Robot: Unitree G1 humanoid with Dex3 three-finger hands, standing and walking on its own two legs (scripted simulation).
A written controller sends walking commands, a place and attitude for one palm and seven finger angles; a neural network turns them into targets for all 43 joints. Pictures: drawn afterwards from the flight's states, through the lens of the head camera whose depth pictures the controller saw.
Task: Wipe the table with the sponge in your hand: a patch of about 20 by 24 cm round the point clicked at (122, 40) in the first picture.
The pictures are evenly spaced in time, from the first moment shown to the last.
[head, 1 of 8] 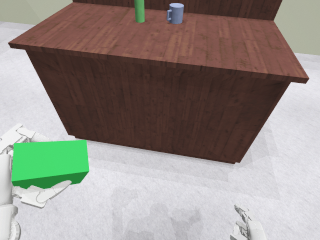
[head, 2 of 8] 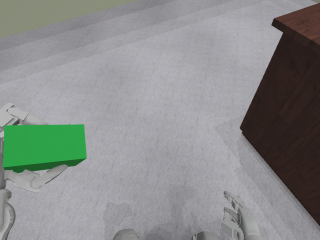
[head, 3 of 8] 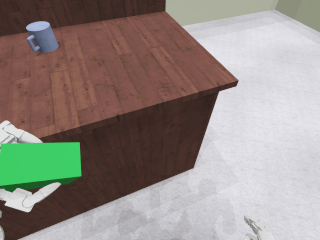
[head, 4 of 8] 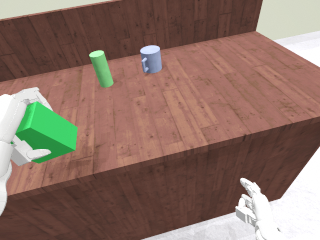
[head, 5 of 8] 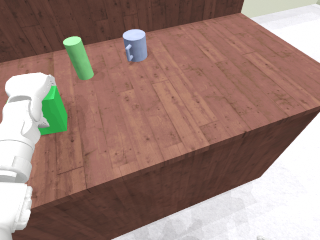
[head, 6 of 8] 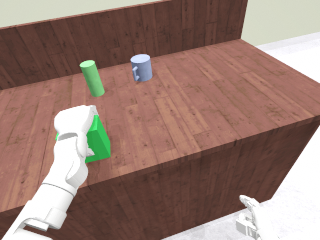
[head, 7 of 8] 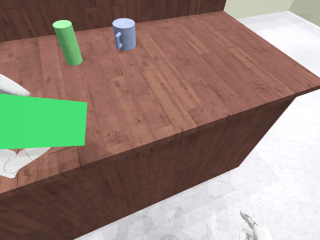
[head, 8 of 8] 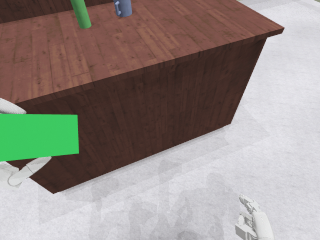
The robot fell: no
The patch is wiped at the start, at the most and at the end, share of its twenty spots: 0.00 1.00 1.00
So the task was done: yes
